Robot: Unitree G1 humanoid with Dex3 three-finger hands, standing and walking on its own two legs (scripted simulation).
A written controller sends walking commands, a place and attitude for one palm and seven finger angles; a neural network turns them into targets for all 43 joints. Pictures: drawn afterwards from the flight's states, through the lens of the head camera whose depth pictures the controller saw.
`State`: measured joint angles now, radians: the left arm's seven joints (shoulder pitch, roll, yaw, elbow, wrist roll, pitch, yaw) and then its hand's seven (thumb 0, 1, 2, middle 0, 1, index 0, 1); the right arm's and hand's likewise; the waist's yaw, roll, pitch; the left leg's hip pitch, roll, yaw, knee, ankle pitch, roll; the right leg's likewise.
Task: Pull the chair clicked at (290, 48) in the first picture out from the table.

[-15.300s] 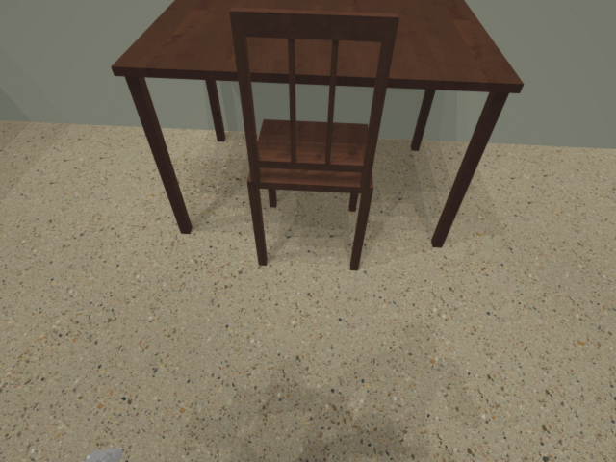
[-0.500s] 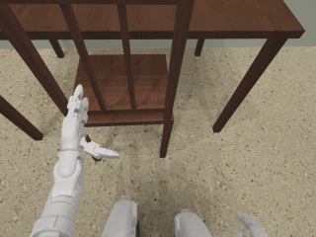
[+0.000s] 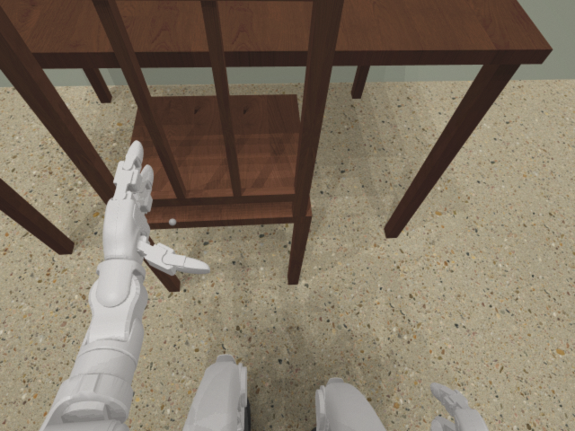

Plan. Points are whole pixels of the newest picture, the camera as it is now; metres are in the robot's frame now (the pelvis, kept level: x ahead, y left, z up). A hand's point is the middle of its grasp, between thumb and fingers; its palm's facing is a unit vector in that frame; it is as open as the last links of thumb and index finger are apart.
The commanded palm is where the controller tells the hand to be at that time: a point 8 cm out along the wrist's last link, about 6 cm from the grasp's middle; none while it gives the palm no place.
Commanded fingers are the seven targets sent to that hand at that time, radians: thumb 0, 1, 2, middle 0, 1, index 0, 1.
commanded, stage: push the fingers through the gap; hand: left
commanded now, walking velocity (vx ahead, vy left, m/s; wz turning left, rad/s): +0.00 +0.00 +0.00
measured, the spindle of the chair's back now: (153, 125) +0.53 +0.21 +0.07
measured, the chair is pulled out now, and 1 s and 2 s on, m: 0.00 0.00 0.00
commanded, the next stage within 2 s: hook a spindle and tug to test in 1.36 s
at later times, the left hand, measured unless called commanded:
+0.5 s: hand (166, 188) +0.44 +0.18 +0.03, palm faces +0.08 -1.00 -0.02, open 16.9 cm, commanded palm +0.42 +0.23 +0.03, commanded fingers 0.00 -0.50 0.30 -0.06 -0.08 -0.06 -0.08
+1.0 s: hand (173, 162) +0.49 +0.18 +0.03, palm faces +0.10 -0.99 -0.03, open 16.9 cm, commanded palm +0.47 +0.22 +0.03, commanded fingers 0.00 -0.50 0.30 -0.06 -0.08 -0.06 -0.08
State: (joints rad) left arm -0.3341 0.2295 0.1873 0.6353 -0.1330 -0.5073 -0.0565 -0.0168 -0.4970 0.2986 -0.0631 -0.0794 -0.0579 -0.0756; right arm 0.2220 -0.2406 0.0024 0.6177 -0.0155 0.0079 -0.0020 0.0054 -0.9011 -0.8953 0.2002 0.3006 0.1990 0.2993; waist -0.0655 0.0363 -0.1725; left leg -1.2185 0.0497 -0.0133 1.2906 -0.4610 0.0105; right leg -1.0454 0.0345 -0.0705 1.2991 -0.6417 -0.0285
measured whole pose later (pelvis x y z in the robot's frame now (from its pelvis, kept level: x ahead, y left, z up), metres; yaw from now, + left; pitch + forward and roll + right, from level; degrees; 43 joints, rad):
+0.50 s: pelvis +0.00 +0.01 +0.00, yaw -1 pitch +24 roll -4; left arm -0.55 0.30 0.29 0.85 -0.12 -0.51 -0.09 -0.02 -0.50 0.30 -0.06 -0.08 -0.06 -0.08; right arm 0.28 -0.25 0.00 0.65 -0.03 0.04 0.01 0.00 -0.90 -0.90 0.20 0.30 0.20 0.30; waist -0.11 0.04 -0.17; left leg -1.26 0.05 -0.01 1.30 -0.47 0.03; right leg -1.09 0.04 -0.06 1.29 -0.63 -0.01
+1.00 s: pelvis +0.00 +0.02 -0.01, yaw -2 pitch +26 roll -5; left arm -0.75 0.36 0.35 1.06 -0.05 -0.53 -0.05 -0.02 -0.50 0.30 -0.06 -0.08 -0.06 -0.08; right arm 0.30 -0.24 0.01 0.65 -0.05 0.10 0.03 0.00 -0.90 -0.90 0.20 0.30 0.20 0.30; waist -0.15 0.05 -0.17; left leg -1.31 0.06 -0.01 1.32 -0.47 0.04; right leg -1.13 0.04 -0.06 1.30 -0.63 0.00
